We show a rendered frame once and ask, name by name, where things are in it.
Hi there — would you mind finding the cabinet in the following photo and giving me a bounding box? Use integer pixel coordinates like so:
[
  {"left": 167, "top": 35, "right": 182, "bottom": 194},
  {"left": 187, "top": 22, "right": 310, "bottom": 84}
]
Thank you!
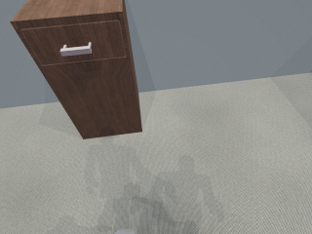
[{"left": 10, "top": 0, "right": 142, "bottom": 139}]

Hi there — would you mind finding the drawer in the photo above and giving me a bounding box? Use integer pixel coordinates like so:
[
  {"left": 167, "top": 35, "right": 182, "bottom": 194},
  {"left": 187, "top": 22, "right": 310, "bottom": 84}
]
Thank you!
[{"left": 21, "top": 19, "right": 126, "bottom": 65}]

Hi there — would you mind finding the handle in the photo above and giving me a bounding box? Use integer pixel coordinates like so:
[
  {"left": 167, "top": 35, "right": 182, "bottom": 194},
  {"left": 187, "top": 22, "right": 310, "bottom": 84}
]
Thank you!
[{"left": 60, "top": 42, "right": 92, "bottom": 57}]

